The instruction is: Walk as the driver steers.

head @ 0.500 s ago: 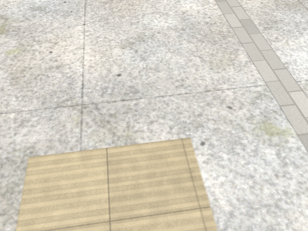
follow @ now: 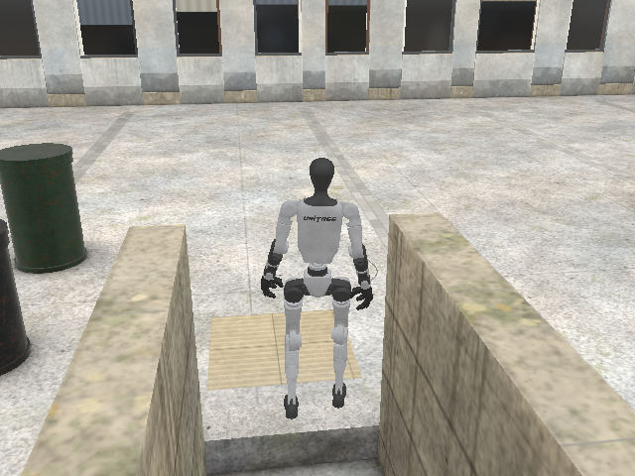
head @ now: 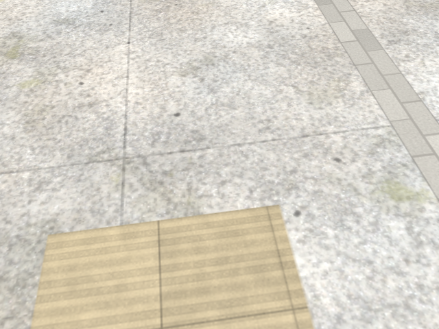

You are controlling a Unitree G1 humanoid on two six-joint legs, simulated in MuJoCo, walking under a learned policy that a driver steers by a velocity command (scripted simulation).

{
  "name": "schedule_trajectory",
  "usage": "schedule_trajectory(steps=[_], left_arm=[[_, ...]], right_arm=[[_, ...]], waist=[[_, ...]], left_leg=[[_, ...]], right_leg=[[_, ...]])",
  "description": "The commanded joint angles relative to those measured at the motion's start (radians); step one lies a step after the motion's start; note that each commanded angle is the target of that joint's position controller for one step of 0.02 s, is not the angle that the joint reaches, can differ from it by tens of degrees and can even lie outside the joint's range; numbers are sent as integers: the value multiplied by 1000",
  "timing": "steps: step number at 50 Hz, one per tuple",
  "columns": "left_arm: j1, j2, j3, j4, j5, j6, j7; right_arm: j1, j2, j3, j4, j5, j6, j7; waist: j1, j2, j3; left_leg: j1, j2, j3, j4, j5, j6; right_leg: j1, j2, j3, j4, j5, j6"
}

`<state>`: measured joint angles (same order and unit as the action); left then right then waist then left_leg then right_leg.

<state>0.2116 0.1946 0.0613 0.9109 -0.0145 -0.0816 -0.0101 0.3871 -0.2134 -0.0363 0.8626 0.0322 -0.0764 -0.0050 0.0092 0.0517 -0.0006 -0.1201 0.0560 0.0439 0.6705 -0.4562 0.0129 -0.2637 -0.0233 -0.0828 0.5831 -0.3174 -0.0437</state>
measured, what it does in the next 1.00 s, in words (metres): walks ahead: left foot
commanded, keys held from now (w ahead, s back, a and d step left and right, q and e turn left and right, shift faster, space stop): w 0.82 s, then w+q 0.18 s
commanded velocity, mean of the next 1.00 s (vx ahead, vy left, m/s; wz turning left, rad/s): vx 0.46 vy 0.00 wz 0.03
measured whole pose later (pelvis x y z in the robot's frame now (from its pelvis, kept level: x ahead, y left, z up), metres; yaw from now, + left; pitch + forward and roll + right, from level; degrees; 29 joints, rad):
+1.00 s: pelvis +0.51 +0.07 +0.00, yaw +2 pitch +2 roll +2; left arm 0.04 0.23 0.04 0.80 -0.01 -0.09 -0.05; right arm 0.42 -0.24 -0.06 0.95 0.02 -0.06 -0.02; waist -0.07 -0.03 0.01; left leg 0.12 -0.02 0.04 0.20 -0.35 -0.01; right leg -0.59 -0.07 0.02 0.52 0.04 -0.02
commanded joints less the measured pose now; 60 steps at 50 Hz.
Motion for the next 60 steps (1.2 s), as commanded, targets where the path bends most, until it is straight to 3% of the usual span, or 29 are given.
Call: schedule_trajectory(steps=[1, 2, 3, 4, 6, 10, 12, 16, 18, 20, 22, 23, 24, 25, 26, 27, 28, 30, 35, 41, 45, 49, 51, 52, 53, 54, 55, 57, 60], left_arm=[[217, 160, 30, 0, 29, -14, 10], [145, 141, 16, -38, 41, -17, 16], [123, 124, 6, -43, 37, -20, 16], [115, 99, -6, -37, 33, -21, 14], [166, 50, -26, -6, 34, -9, 1], [178, 111, -16, 5, 26, -9, 20], [171, 143, -7, -9, 24, -12, 31], [216, 173, 4, 7, 0, -19, 27], [241, 151, -3, 25, -15, -21, 17], [212, 183, 6, 28, 3, -7, 11], [176, 154, -3, 20, 20, 9, 14], [211, 77, -30, -12, 40, 5, 18], [355, -62, -66, -43, -2, -23, 19], [277, 70, -37, -27, -26, -43, 19], [166, 119, -22, -56, -38, -48, 20], [110, 122, -23, -67, -21, -49, 28], [79, 127, -12, -83, -12, -47, 33], [118, 110, -7, -81, -14, -27, 24], [16, 112, 1, -113, 9, 13, 26], [-158, 97, -1, -147, 8, -2, 2], [-277, 95, -3, -186, -5, -14, -26], [-210, 142, 13, -165, 0, -25, -40], [-23, 212, 47, -120, 1, -30, -27], [165, 275, 67, -85, 15, -31, -16], [259, 387, 92, -58, 38, -27, -13], [254, 286, 63, -65, 33, -30, -16], [182, 235, 48, -65, 19, -31, -9], [41, 145, 21, -83, 20, -35, -4], [-3, 121, 17, -66, 32, -48, 0]], right_arm=[[-159, -81, -8, -162, 33, -49, -1], [-165, -78, -12, -152, 50, -53, 11], [-165, -77, -14, -150, 37, -57, 17], [-173, -85, -23, -152, 23, -58, 17], [-164, -58, -24, -148, 29, -46, 33], [-257, -38, -16, -189, 9, -17, 30], [-306, -30, -9, -209, 14, -14, 25], [-374, -50, -5, -230, 13, -11, 29], [-387, -77, -9, -235, 9, -8, 39], [-313, -129, -30, -219, -1, -9, 45], [20, -221, -78, -115, 2, 6, 34], [149, -328, -97, -95, -10, 16, 15], [125, -365, -88, -98, -41, 6, 21], [20, -228, -52, -130, -49, -8, 29], [-52, -176, -35, -130, -39, -18, 34], [-108, -150, -25, -121, -34, -27, 36], [-130, -146, -27, -94, -36, -32, 36], [-119, -103, -14, -57, -46, -37, 33], [-56, -137, -26, 0, -32, -36, 18], [-2, -165, -33, 30, -33, -10, -9], [54, -180, -42, 55, -17, 9, -18], [23, -201, -64, 43, -3, 11, -26], [-5, -198, -64, 39, -10, 20, -20], [-3, -150, -45, 20, -21, 22, -17], [144, 14, -3, 0, -24, 8, -10], [140, -50, -14, 20, 4, -10, -7], [42, -143, -38, -11, 26, -20, -6], [-77, -151, -48, -36, 4, -18, -12], [-38, -100, -57, -34, 5, 25, -6]], waist=[[93, -261, -22], [60, -195, 11], [42, -137, 34], [26, -117, 56], [19, -143, 63], [20, -108, 123], [26, -126, 132], [41, -134, 166], [38, -132, 157], [-14, -169, 109], [-170, -156, -69], [-181, 112, -185], [-65, 456, -333], [-71, 249, -306], [-68, 141, -183], [-44, 17, -136], [-23, -6, -86], [10, 59, -77], [4, -16, 49], [-47, 3, 88], [-75, -3, 130], [-30, 36, 88], [77, 45, -35], [149, -3, -196], [75, -317, -355], [87, -354, -424], [87, -271, -267], [45, -140, -113], [-14, -173, -51]], left_leg=[[-603, -34, -113, 564, -61, 42], [-644, -2, -116, 644, 9, 71], [-665, 34, -112, 633, 94, 90], [-657, 63, -100, 594, 170, 95], [-661, 81, -66, 609, 220, 81], [-707, 117, -52, 418, 322, 2], [-633, 103, -44, 254, 398, -24], [-544, 77, -24, 32, 448, 8], [-493, 57, -22, -53, 432, 37], [-370, 25, -15, -95, 392, 64], [3, -33, 24, -42, 318, 91], [208, 168, -257, -110, 185, 135], [402, 342, -815, -440, -110, 285], [308, 342, -878, -538, -203, 230], [196, 320, -691, -495, -132, 179], [80, 286, -533, -465, 39, 155], [10, 224, -403, -465, 181, 144], [-9, 176, -284, -499, 292, 153], [-29, 191, -199, -594, 349, 220], [40, 152, -87, -615, 399, 198], [125, 181, -102, -575, 418, 191], [187, 214, -148, -470, 504, 162], [147, 147, -113, -200, 787, 113], [-31, 89, -76, 89, 645, 71], [-427, -98, -44, 487, 127, -2], [-530, -99, -193, 658, -101, 4], [-610, -37, -186, 722, -37, 18], [-582, 56, -160, 641, 121, 43], [-483, 96, -160, 556, 196, 51]], right_leg=[[422, -367, 688, -432, -171, -267], [380, -338, 593, -424, -154, -239], [343, -311, 504, -442, -115, -208], [310, -277, 420, -462, -57, -180], [284, -227, 310, -474, 20, -156], [192, -218, 216, -525, 125, -172], [141, -208, 171, -532, 165, -164], [182, -238, 127, -550, 155, -154], [246, -264, 114, -518, 162, -135], [300, -259, 84, -417, 326, -93], [190, -164, 1, -19, 526, -27], [-9, -71, -19, 360, 240, 14], [-283, 99, 98, 697, -237, 37], [-350, 49, 229, 848, -175, 15], [-414, -8, 194, 875, -76, -8], [-391, -72, 186, 820, 34, -21], [-371, -113, 187, 739, 101, -23], [-323, -142, 186, 664, 146, -21], [-499, -159, 159, 555, 214, 24], [-519, -119, 101, 205, 428, 59], [-490, -83, 101, 22, 428, 51], [-334, -50, 119, -82, 342, 16], [-51, 16, 66, -93, 251, -27], [267, -100, 174, -41, 241, -80], [633, -366, 625, -139, 67, -229], [635, -407, 859, -302, -36, -244], [512, -384, 683, -306, -57, -184], [245, -304, 425, -328, 81, -125], [94, -257, 232, -409, 208, -124]])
